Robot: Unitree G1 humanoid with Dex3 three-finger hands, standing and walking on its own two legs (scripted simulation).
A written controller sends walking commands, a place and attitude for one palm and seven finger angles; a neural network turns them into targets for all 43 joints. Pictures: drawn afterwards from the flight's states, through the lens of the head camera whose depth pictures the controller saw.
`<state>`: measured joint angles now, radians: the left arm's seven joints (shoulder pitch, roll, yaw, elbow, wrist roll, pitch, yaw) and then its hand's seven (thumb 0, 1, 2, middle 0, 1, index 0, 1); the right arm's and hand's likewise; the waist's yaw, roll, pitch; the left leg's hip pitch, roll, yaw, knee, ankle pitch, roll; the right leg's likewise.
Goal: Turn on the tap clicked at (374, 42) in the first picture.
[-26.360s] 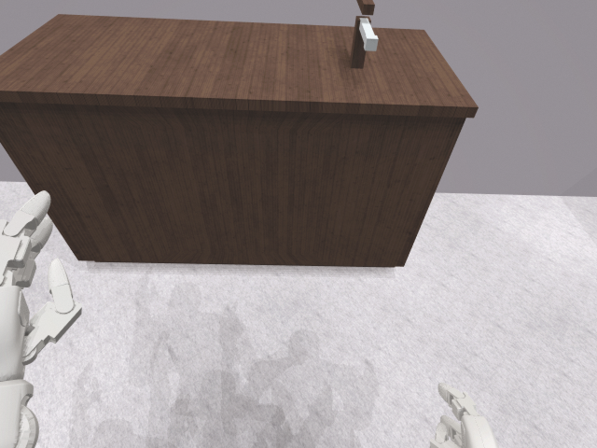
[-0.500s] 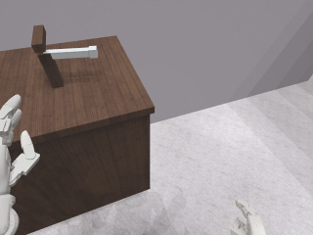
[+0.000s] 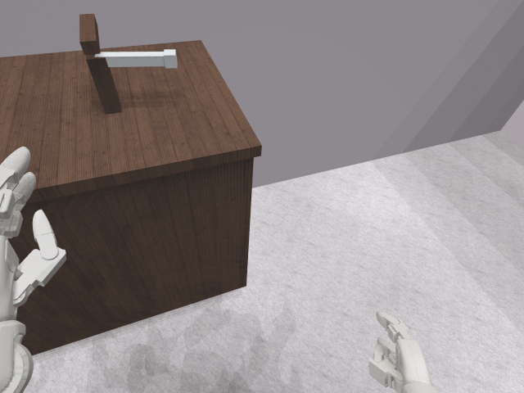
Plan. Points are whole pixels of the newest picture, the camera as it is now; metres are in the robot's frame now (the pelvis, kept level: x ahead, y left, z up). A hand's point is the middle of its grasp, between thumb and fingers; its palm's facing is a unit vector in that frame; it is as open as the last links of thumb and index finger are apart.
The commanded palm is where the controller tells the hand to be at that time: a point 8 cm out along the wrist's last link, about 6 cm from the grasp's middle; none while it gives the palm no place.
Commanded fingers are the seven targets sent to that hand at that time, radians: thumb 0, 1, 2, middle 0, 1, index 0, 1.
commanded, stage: stop stepping back and stand still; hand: left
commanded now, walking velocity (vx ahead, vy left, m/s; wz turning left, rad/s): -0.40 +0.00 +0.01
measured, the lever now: (170, 58) +0.71 +0.28 +0.15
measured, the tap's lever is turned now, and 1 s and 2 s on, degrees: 79 79 79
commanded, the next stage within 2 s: stand and check the lever's angle in 0.84 s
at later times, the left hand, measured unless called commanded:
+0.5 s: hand out of the picture +0.09 +0.24 +0.17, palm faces +0.45 -0.83 -0.34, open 7.4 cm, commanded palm +0.04 +0.27 +0.18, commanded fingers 0.00 0.90 0.90 -0.20 -0.30 -0.20 -0.30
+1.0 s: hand out of the picture +0.08 +0.24 +0.16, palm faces +0.48 -0.81 -0.34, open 7.4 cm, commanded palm +0.02 +0.27 +0.18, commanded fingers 0.00 0.90 0.90 -0.20 -0.30 -0.20 -0.30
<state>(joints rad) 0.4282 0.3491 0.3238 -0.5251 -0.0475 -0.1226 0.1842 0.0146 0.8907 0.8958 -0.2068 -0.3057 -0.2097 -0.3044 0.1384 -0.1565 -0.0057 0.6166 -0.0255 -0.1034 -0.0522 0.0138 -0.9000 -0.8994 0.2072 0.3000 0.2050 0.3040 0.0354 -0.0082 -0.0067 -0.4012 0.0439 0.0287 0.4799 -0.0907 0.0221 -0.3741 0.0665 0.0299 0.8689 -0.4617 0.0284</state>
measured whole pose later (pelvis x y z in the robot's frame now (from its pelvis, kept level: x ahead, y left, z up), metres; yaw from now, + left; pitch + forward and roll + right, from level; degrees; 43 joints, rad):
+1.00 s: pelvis -0.13 -0.02 +0.00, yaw +3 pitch -2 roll +0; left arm 0.42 0.35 0.33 -0.42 -0.02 -0.13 0.18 0.01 0.89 0.90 -0.21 -0.31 -0.21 -0.30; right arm 0.24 -0.19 0.01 0.63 -0.01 -0.10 -0.06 0.02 -0.90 -0.90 0.21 0.30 0.20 0.30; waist -0.01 -0.01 -0.01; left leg -0.28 0.02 0.04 0.58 -0.26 0.01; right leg -0.23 0.02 -0.04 0.56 -0.29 -0.02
